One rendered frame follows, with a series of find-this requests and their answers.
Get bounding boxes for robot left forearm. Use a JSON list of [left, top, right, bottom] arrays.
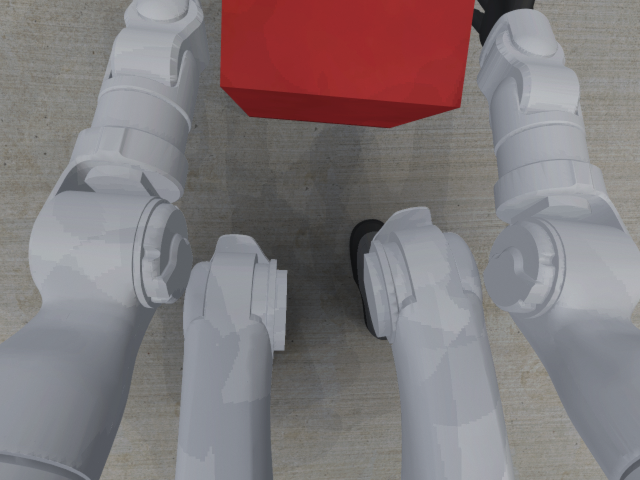
[[29, 0, 210, 287]]

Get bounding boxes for robot right forearm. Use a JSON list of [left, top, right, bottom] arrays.
[[477, 9, 633, 240]]

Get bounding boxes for left robot upper arm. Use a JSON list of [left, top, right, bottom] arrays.
[[0, 191, 193, 480]]

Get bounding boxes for robot right shin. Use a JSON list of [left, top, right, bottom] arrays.
[[369, 207, 483, 303]]

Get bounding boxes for left robot thigh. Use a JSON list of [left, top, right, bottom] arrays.
[[175, 252, 287, 480]]

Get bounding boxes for carton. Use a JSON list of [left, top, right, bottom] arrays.
[[220, 0, 475, 128]]

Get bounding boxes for right robot upper arm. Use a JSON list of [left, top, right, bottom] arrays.
[[483, 217, 640, 480]]

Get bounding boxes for robot right hand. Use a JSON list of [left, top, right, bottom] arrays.
[[472, 0, 535, 47]]

